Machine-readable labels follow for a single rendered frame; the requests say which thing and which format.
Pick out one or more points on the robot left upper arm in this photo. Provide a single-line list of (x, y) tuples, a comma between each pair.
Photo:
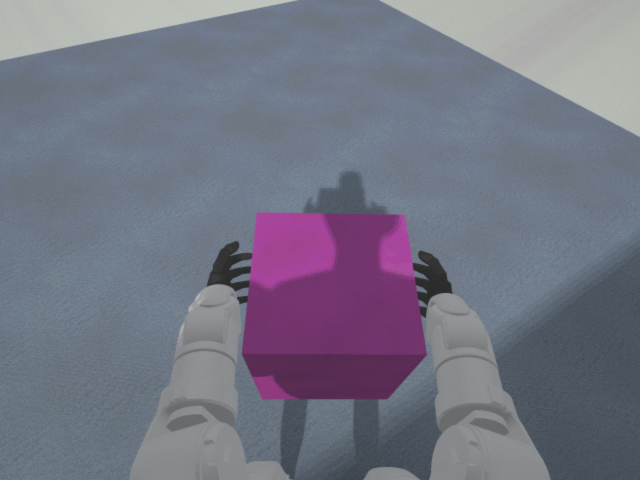
[(208, 451)]

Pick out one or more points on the robot right forearm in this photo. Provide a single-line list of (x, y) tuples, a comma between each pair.
[(468, 381)]

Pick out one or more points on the carton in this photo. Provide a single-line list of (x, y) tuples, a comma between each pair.
[(332, 309)]

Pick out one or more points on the left robot hand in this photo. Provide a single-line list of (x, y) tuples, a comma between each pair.
[(221, 273)]

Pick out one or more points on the right robot hand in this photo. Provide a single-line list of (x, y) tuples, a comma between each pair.
[(436, 275)]

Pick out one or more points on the robot left forearm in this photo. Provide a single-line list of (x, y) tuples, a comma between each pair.
[(202, 382)]

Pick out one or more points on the robot right upper arm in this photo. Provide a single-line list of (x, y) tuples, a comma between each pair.
[(467, 452)]

